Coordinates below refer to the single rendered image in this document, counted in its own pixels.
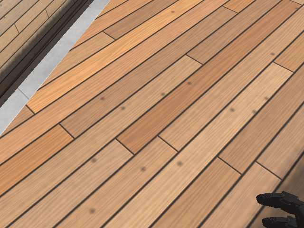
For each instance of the robot right hand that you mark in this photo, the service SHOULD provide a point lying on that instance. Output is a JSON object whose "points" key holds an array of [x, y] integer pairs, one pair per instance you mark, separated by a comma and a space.
{"points": [[286, 202]]}

